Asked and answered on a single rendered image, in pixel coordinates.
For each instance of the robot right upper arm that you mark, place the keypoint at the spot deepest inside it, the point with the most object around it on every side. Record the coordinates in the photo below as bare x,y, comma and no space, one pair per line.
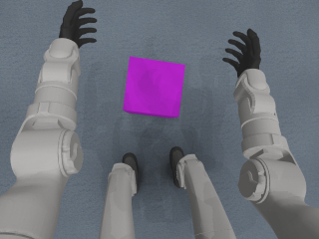
277,190

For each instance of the robot right thigh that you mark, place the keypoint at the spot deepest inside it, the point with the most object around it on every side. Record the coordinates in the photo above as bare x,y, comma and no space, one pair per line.
209,219

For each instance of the left robot shin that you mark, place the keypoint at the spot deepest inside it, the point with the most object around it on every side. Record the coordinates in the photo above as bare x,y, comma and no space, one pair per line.
119,165

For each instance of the left robot forearm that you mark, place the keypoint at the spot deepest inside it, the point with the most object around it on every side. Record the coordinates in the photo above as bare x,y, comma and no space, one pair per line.
56,93

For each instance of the right robot forearm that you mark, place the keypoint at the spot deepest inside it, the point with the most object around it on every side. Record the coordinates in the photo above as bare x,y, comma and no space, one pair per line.
258,119

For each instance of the robot right hand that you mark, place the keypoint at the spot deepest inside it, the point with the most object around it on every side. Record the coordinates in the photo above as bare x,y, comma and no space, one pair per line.
250,57

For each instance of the robot left hand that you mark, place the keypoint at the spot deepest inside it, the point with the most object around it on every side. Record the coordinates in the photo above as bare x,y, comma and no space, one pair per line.
70,28

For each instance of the robot left upper arm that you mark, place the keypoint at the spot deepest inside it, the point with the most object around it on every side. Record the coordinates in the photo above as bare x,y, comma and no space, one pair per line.
43,160

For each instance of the carton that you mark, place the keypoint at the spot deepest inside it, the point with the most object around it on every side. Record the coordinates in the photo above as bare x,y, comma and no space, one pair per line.
153,88

